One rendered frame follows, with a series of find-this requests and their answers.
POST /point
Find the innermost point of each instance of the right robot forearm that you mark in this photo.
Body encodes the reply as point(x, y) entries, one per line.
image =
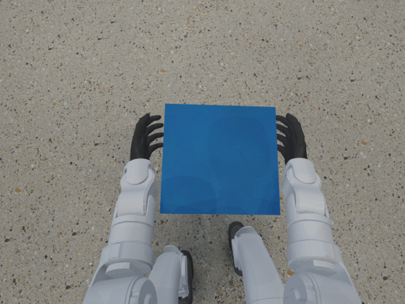
point(311, 245)

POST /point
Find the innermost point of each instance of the robot left upper arm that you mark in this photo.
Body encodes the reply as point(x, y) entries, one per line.
point(126, 290)

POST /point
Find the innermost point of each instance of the right robot hand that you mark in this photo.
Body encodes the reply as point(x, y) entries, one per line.
point(294, 143)

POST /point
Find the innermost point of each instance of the robot right upper arm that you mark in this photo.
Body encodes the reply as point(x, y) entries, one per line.
point(309, 288)

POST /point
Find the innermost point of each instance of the carton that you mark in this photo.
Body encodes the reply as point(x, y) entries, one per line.
point(220, 159)

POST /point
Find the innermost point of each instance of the robot right thigh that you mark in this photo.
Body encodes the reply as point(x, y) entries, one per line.
point(262, 283)

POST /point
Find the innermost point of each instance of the left robot forearm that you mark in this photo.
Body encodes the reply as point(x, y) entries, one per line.
point(129, 251)

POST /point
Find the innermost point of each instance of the left robot hand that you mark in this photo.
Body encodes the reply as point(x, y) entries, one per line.
point(140, 143)

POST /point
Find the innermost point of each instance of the right robot shin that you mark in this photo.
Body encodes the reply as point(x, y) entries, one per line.
point(247, 229)

